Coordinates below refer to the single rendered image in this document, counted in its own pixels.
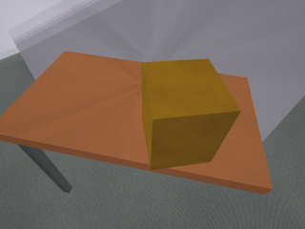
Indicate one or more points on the table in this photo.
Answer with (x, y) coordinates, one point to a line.
(91, 106)

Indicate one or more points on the carton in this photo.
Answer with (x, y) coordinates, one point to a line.
(187, 111)

